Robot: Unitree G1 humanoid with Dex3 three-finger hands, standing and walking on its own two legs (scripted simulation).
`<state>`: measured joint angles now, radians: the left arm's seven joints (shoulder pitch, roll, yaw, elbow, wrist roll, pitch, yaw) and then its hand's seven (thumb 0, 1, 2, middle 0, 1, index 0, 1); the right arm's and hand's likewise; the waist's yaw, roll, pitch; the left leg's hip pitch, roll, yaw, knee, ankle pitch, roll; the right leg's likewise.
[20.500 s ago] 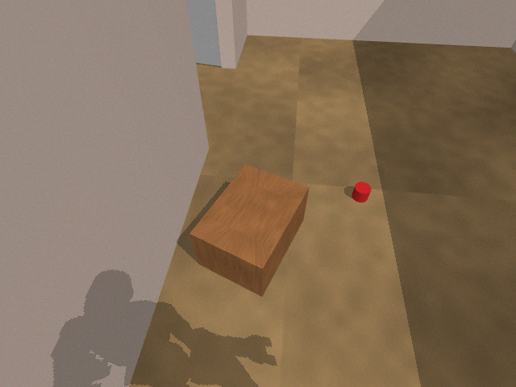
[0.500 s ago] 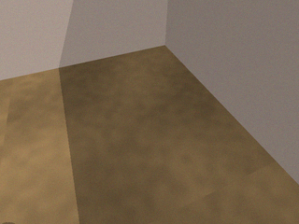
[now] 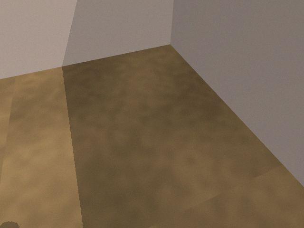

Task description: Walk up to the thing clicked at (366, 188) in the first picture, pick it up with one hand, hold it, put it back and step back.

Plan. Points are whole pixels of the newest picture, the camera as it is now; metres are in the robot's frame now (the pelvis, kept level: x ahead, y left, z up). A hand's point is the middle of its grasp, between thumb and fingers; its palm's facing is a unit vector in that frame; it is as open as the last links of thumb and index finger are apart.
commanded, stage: stand
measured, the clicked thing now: out of the picture +0.04 +0.46 -0.75
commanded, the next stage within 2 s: walk up in 1.74 s
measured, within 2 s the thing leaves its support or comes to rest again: neither
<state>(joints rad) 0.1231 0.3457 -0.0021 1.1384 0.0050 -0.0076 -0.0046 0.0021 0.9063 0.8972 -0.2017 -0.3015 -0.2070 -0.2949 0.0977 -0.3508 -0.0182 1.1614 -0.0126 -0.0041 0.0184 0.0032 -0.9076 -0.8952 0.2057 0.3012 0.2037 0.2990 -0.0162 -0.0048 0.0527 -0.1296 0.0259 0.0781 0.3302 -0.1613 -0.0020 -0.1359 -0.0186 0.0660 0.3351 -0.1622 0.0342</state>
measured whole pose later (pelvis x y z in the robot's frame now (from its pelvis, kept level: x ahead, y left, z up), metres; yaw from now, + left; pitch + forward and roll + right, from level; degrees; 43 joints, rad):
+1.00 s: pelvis +0.01 +0.00 +0.00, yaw +1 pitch -3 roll +0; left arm 0.13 0.35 -0.01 1.12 0.01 -0.01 0.00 0.00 0.91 0.90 -0.20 -0.30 -0.21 -0.29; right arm 0.10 -0.35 -0.01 1.15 -0.01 0.00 0.02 0.00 -0.91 -0.90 0.21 0.30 0.20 0.30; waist -0.01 -0.01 0.05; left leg -0.11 0.02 0.07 0.32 -0.17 0.00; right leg -0.10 -0.03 0.05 0.32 -0.17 0.04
